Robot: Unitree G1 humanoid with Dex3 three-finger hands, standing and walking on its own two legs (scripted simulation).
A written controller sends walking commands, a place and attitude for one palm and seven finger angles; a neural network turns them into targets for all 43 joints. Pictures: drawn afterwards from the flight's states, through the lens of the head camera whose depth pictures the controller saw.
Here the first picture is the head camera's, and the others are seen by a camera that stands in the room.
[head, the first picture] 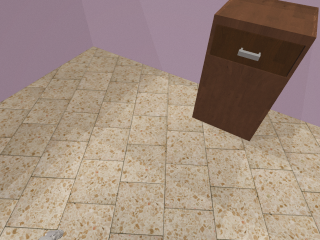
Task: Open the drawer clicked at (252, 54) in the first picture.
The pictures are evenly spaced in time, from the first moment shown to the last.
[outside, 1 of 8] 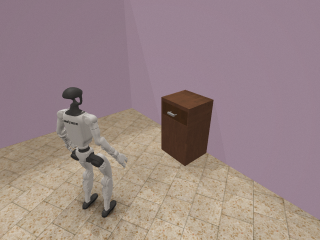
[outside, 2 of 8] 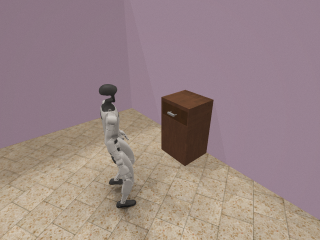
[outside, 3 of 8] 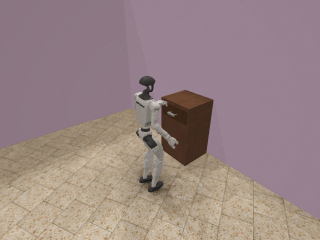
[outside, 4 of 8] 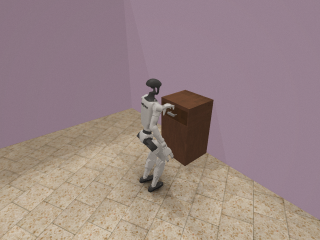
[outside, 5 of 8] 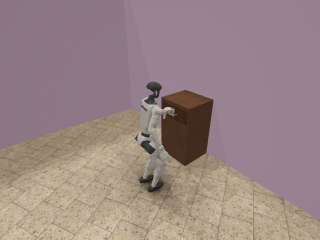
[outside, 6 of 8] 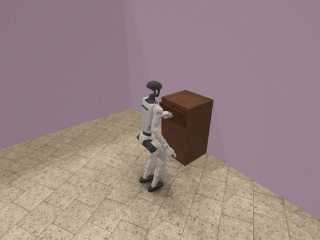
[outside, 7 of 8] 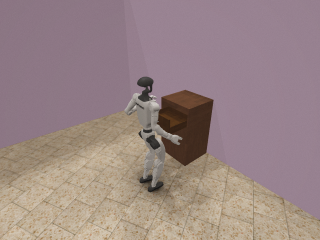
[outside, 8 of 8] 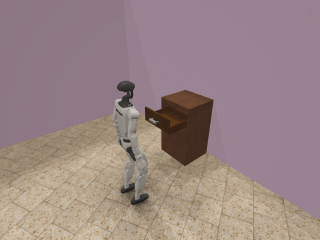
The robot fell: no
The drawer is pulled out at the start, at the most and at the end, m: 0.00 0.30 0.29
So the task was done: yes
